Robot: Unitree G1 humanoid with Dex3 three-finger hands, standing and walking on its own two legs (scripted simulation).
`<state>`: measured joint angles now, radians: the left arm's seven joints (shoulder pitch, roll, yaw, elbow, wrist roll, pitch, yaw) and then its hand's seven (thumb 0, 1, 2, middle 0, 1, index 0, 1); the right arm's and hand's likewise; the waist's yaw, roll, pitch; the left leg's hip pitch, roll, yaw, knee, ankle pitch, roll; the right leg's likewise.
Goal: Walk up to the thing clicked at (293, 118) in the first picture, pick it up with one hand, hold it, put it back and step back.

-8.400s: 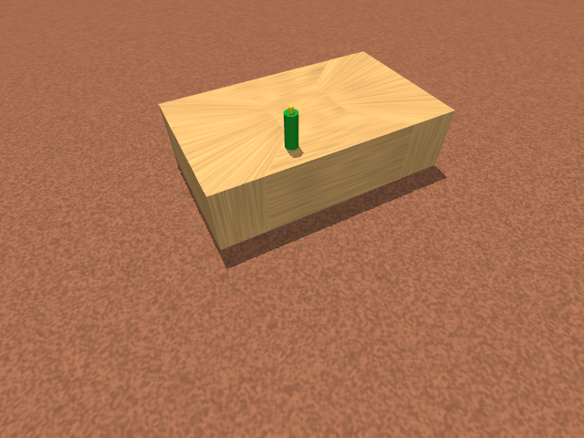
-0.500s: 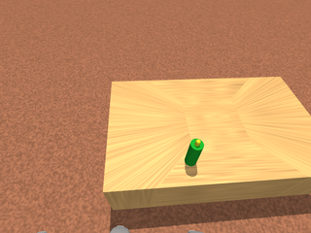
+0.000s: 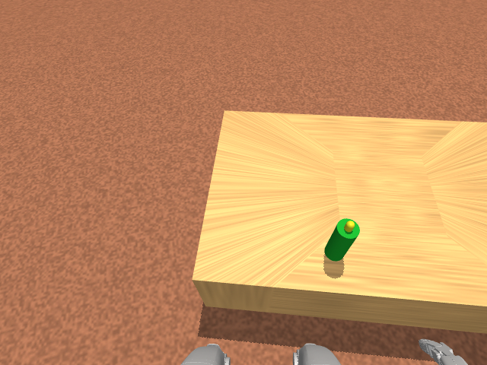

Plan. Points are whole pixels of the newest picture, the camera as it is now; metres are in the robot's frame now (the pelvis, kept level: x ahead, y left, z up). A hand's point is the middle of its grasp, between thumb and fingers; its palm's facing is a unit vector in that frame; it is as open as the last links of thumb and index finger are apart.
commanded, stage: walk up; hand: right
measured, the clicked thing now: (342, 238) +0.47 -0.24 -0.32
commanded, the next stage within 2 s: stand in 1.40 s
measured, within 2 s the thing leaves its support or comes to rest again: neither
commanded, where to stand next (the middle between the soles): +0.06 +0.00 m, yaw -4 degrees
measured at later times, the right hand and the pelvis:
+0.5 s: hand out of the picture +0.08 -0.24 -0.13, palm faces -0.01 +0.93 -0.37, open 7.4 cm; pelvis -0.01 +0.02 +0.02, yaw -1 degrees
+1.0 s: hand out of the picture +0.08 -0.25 -0.11, palm faces +0.03 +0.94 -0.34, open 7.4 cm; pelvis -0.01 +0.01 +0.04, yaw -3 degrees
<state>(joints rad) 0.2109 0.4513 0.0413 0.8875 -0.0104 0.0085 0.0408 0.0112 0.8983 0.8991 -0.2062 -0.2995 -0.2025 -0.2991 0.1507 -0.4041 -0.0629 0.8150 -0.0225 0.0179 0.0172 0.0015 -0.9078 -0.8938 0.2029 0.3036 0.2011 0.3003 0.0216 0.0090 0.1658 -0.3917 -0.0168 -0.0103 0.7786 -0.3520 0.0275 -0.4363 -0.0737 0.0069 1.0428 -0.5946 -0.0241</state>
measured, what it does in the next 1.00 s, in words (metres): stands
